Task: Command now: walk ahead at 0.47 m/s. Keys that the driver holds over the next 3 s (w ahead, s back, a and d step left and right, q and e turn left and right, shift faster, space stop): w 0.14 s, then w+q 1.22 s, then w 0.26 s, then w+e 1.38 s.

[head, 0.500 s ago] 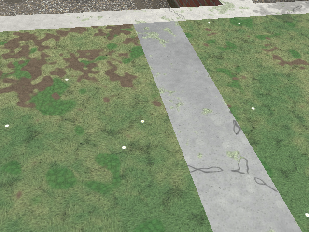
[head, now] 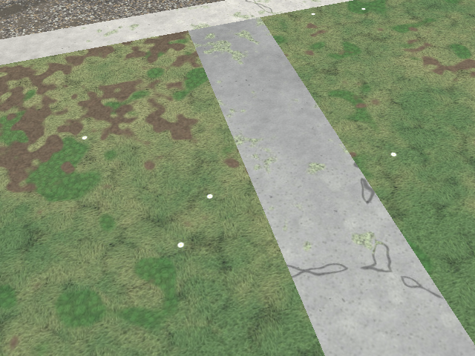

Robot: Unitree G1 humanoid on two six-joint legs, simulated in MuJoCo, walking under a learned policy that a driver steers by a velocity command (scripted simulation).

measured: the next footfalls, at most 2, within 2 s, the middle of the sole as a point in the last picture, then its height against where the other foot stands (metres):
left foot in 0.50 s outside the picture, level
right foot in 1.00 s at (256, 275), level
